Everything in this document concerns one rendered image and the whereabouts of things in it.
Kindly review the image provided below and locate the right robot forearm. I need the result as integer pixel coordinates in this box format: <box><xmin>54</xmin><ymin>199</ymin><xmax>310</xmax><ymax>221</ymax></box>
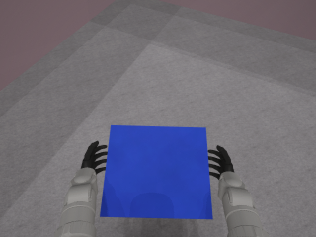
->
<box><xmin>218</xmin><ymin>171</ymin><xmax>270</xmax><ymax>237</ymax></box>

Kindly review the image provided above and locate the carton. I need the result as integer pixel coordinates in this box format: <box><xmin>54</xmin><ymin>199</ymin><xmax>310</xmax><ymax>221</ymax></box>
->
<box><xmin>100</xmin><ymin>125</ymin><xmax>213</xmax><ymax>220</ymax></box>

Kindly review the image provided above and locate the robot right hand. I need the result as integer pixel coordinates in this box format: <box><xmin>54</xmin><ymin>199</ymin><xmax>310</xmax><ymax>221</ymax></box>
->
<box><xmin>208</xmin><ymin>145</ymin><xmax>234</xmax><ymax>180</ymax></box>

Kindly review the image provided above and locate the robot left hand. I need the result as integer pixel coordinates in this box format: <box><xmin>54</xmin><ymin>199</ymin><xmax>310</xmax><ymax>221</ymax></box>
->
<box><xmin>81</xmin><ymin>141</ymin><xmax>108</xmax><ymax>174</ymax></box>

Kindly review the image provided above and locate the left robot forearm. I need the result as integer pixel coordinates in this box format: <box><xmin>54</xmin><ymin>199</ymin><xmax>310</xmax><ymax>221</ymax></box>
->
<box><xmin>53</xmin><ymin>167</ymin><xmax>98</xmax><ymax>237</ymax></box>

